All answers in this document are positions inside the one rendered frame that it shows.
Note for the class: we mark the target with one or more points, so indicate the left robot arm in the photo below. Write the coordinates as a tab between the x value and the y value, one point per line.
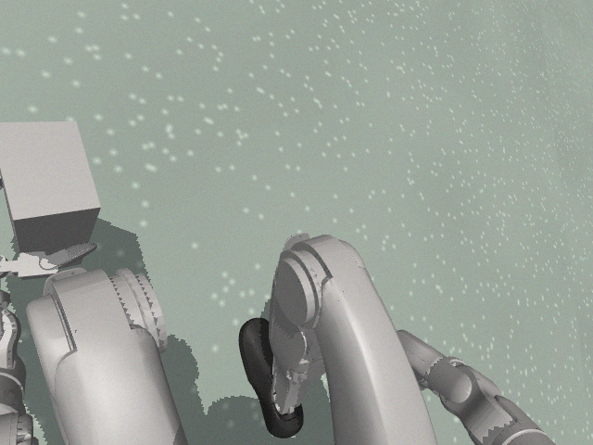
16	426

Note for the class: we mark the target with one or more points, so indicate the right robot hand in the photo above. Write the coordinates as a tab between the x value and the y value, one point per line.
422	356

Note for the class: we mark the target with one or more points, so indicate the right robot arm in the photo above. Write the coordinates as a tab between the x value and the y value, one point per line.
489	418

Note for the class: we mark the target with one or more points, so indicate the left robot hand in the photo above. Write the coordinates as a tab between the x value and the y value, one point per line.
36	264

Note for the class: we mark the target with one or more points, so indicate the carton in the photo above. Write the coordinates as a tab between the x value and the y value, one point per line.
49	189

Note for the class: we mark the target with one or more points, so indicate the right robot foot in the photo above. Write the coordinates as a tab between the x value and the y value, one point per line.
257	357

